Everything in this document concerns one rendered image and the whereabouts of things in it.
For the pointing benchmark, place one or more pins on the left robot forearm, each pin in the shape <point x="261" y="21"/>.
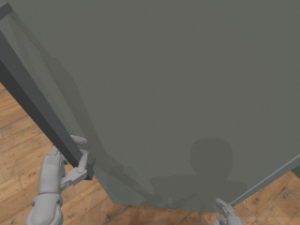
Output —
<point x="46" y="210"/>

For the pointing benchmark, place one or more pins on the handle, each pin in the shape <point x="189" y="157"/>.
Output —
<point x="17" y="80"/>

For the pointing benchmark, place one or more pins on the fridge door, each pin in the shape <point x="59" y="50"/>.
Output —
<point x="181" y="102"/>

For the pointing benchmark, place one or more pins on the robot left hand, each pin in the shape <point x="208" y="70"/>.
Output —
<point x="53" y="167"/>

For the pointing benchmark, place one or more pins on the robot right hand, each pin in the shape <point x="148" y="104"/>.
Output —
<point x="228" y="213"/>

